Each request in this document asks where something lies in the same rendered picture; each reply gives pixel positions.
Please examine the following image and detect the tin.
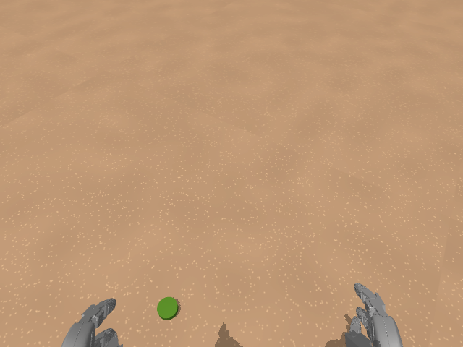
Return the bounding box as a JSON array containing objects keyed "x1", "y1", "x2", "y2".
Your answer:
[{"x1": 157, "y1": 297, "x2": 179, "y2": 320}]

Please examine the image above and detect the right robot hand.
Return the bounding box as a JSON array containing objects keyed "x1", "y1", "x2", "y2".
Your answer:
[{"x1": 345, "y1": 283, "x2": 403, "y2": 347}]

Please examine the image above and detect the left robot hand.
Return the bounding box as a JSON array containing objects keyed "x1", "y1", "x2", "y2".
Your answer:
[{"x1": 61, "y1": 298, "x2": 123, "y2": 347}]

